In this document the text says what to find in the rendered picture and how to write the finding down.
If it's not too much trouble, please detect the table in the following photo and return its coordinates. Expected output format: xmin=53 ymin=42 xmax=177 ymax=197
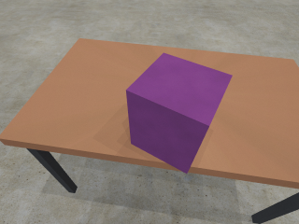
xmin=0 ymin=38 xmax=299 ymax=224

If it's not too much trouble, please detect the carton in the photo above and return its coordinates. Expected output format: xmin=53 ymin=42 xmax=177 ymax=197
xmin=126 ymin=53 xmax=233 ymax=174

